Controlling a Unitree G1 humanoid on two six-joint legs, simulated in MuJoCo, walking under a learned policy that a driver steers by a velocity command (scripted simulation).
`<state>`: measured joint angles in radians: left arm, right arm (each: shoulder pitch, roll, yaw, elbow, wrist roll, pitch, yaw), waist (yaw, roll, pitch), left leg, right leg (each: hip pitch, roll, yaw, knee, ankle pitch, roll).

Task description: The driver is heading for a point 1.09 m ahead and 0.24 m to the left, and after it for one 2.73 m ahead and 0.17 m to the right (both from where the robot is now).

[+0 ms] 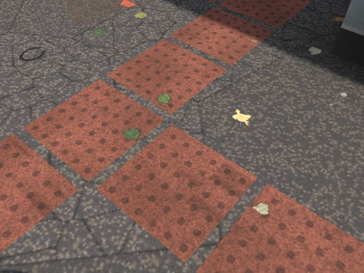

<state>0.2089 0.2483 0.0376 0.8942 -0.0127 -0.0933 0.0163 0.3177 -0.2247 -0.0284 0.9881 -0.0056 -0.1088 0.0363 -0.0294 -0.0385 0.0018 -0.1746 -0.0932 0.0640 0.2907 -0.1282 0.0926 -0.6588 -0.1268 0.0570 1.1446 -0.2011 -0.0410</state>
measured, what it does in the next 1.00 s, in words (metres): walks ahead, turning left: right foot, then left foot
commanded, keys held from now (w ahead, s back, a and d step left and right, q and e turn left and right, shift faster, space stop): w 0.26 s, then w+q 0.74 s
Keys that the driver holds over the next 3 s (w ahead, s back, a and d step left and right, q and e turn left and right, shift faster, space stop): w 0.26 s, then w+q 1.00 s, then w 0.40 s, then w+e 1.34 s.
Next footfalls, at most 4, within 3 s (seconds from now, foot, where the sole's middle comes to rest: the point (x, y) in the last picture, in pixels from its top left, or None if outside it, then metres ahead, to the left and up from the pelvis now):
0.30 right None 0.34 -0.17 -0.78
0.88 left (156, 252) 0.60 0.10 -0.78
1.36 right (169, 178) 0.94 0.06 -0.78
1.86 left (90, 171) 0.98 0.41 -0.78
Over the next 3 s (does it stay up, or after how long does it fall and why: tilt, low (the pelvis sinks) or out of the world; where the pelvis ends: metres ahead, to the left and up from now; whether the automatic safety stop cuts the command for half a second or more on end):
stays up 1.50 0.42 -0.01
